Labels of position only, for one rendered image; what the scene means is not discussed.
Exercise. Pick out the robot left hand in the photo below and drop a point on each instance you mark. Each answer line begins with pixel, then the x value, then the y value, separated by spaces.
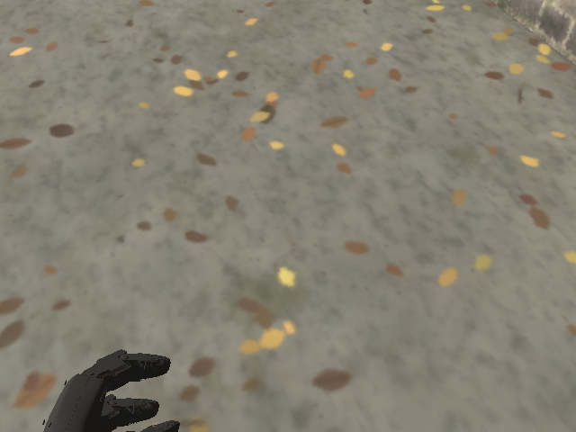
pixel 83 407

